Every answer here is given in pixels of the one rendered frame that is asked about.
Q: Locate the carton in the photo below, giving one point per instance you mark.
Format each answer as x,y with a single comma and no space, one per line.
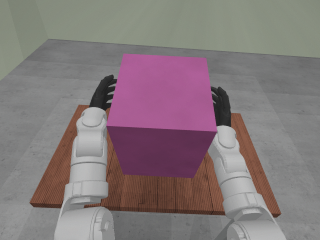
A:
161,120

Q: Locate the left robot hand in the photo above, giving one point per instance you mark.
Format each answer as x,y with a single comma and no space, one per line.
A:
100,97

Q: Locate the table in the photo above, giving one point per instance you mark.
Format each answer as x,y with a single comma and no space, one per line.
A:
200,195

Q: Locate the robot left forearm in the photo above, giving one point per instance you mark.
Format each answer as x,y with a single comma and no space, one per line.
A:
87,182

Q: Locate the robot right forearm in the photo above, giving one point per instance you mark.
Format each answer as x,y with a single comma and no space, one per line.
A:
241,200

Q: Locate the left robot upper arm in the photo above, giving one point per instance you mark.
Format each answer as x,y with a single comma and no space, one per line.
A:
92,223

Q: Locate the right robot hand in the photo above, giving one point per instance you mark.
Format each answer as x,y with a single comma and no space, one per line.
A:
222,108

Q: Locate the right robot upper arm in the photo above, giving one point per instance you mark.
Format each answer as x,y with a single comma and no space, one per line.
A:
264,229

